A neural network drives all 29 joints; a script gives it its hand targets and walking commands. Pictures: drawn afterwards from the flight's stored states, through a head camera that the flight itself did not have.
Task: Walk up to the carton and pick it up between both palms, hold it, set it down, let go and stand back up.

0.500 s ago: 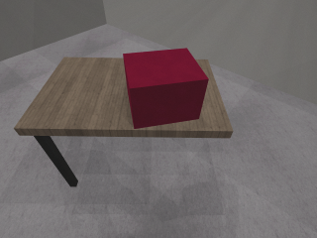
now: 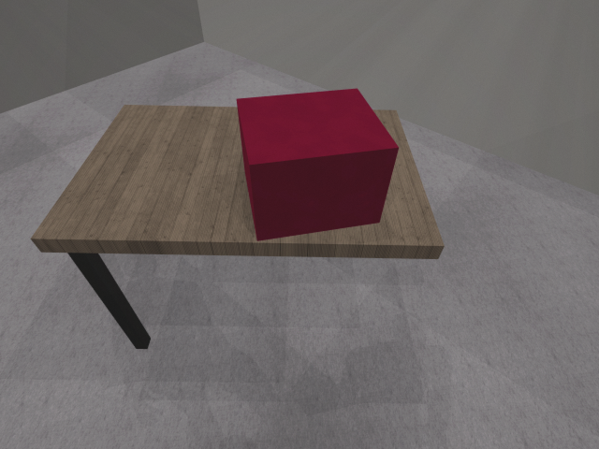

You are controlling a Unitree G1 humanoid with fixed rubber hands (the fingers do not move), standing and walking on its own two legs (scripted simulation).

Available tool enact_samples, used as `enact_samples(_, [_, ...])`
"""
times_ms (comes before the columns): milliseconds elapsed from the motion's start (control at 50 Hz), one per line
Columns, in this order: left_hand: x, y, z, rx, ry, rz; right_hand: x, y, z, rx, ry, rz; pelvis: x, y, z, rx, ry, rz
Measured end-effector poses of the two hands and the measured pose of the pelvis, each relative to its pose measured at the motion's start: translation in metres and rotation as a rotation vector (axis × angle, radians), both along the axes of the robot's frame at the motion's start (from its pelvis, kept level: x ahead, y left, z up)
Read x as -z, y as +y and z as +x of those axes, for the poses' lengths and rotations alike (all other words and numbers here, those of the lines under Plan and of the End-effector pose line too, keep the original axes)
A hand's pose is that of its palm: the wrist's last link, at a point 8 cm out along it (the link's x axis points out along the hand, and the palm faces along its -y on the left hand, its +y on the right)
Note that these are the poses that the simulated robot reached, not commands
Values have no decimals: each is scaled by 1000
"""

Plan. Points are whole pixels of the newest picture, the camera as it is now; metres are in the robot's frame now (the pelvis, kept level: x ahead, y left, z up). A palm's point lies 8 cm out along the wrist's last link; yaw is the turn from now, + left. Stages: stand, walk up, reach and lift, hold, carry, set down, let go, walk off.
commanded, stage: stand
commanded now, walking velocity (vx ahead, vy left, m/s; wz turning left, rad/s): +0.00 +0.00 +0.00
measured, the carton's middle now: (309, 161) +0.73 -0.02 -0.04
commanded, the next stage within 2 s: walk up in 0.58 s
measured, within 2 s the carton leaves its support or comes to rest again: neither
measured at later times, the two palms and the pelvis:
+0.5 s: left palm out of the picture -0.03 +0.20 -0.15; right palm out of the picture -0.03 -0.19 -0.15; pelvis +0.00 +0.01 +0.00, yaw -1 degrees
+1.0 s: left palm out of the picture +0.09 +0.26 -0.13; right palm out of the picture +0.00 -0.30 -0.15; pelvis +0.02 -0.02 -0.03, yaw -2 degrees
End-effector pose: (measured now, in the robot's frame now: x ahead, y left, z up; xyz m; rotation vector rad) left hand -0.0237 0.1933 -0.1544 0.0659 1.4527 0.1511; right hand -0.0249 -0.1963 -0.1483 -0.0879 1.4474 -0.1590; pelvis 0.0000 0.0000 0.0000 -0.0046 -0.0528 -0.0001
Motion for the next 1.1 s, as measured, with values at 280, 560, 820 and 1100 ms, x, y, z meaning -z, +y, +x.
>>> enact_samples(280, [1, 1, -9, 6, 26, -11, -1, 6, -5, 3, 13, 4, 0, 2, 1, 8, 2, 1])
enact_samples(560, [0, 6, -6, 9, 35, -6, 0, 12, -7, 8, 16, 17, 0, 6, 3, 10, 5, 3])
enact_samples(820, [2, 18, 12, 37, -45, 16, 1, 2, 2, 25, -55, -14, 6, 6, 5, 22, -8, 4])
enact_samples(1100, [-45, 81, 148, 211, -484, 318, -12, -139, 87, -111, -258, -257, 36, -22, 32, -15, -55, -44])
